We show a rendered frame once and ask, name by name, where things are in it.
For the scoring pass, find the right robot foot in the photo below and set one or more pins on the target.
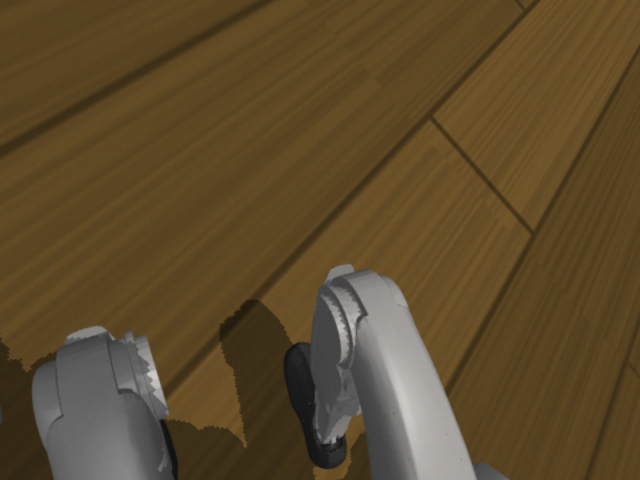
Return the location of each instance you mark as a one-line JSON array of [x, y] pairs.
[[301, 390]]

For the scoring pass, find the left robot foot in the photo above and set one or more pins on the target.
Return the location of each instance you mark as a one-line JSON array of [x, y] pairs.
[[170, 448]]

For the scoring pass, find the right robot hand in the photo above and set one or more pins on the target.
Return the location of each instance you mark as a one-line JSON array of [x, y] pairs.
[[485, 472]]

